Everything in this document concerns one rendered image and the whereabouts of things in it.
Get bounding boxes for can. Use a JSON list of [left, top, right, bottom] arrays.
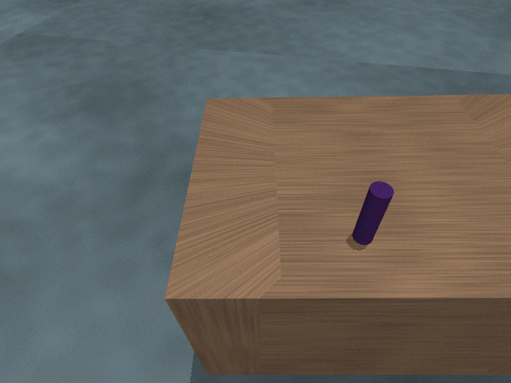
[[352, 181, 394, 245]]

